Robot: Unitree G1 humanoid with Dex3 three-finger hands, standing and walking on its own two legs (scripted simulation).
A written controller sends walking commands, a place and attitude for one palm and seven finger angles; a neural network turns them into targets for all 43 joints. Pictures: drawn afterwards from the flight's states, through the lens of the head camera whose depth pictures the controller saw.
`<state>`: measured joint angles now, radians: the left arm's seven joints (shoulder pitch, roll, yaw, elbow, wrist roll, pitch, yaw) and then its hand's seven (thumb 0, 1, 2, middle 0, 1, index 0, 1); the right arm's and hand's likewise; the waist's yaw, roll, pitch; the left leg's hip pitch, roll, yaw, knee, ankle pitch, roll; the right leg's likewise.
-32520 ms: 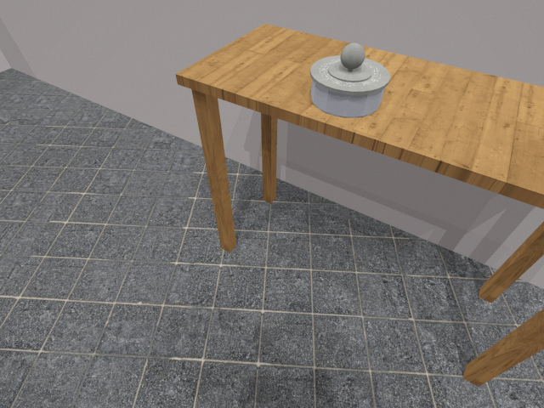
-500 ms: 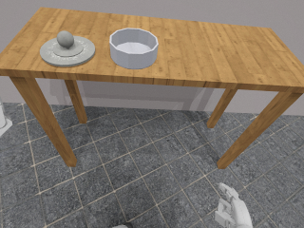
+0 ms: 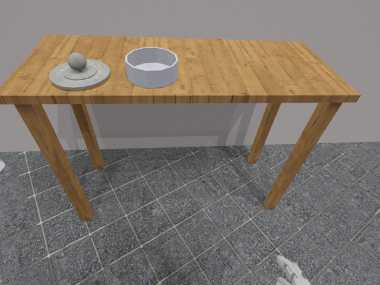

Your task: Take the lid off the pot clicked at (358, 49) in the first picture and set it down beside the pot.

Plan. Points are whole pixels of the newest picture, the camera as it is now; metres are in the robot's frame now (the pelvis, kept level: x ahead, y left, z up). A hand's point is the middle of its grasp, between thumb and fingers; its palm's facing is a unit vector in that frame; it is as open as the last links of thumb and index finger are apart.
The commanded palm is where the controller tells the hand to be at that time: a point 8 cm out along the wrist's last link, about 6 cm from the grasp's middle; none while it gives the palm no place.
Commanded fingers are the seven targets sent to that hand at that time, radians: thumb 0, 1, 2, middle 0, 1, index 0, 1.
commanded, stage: stop stepping back and stand still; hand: left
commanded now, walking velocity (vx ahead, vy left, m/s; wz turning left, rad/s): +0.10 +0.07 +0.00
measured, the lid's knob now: (77, 61) +0.73 +0.35 +0.12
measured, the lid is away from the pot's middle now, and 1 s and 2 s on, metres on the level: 0.23 0.23 0.23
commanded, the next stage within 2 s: let the arm hang, fingers relaxed in 1.00 s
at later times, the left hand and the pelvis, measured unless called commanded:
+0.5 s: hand out of the picture +0.15 +0.16 -0.17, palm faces -0.03 -0.99 -0.15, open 7.4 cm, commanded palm none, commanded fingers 0.00 0.90 0.90 -0.20 -0.30 -0.20 -0.30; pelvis +0.03 +0.00 -0.02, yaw +3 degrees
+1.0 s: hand out of the picture +0.11 +0.18 -0.16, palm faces +0.07 -0.97 -0.24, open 7.4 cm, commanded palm none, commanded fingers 0.00 0.90 0.90 -0.20 -0.30 -0.20 -0.30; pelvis +0.07 -0.01 +0.01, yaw +3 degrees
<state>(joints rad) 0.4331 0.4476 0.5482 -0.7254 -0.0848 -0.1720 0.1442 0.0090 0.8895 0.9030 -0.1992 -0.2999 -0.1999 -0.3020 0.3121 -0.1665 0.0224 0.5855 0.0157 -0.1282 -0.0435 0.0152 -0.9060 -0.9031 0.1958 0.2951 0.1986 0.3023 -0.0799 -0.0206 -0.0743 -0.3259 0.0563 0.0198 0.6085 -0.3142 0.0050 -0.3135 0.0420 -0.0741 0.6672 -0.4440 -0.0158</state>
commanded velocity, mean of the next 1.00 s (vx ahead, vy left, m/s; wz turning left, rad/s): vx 0.00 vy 0.00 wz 0.00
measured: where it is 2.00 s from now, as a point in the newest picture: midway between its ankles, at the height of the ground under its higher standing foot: outside the picture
